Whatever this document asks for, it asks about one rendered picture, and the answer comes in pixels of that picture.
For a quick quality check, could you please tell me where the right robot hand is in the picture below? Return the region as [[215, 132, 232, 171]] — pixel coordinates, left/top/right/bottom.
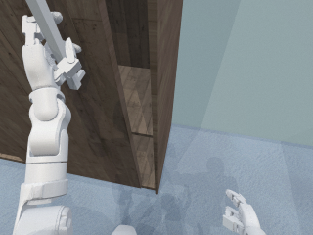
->
[[222, 189, 261, 235]]

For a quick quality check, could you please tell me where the robot left thigh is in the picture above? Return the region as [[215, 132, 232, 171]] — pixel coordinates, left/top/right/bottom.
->
[[112, 225, 137, 235]]

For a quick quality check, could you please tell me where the left robot hand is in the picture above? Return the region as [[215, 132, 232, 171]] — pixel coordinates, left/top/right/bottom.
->
[[22, 12, 82, 91]]

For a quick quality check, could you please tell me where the robot left upper arm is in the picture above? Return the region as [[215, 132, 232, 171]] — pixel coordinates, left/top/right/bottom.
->
[[15, 205, 73, 235]]

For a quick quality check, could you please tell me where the left robot forearm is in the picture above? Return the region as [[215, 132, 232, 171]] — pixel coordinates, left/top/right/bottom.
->
[[12, 87, 71, 235]]

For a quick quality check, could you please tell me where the wardrobe door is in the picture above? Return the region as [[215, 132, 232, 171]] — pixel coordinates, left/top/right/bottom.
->
[[0, 143, 17, 157], [0, 0, 142, 189]]

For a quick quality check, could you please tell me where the handle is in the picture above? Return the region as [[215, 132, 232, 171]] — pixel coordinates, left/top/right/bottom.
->
[[25, 0, 85, 90]]

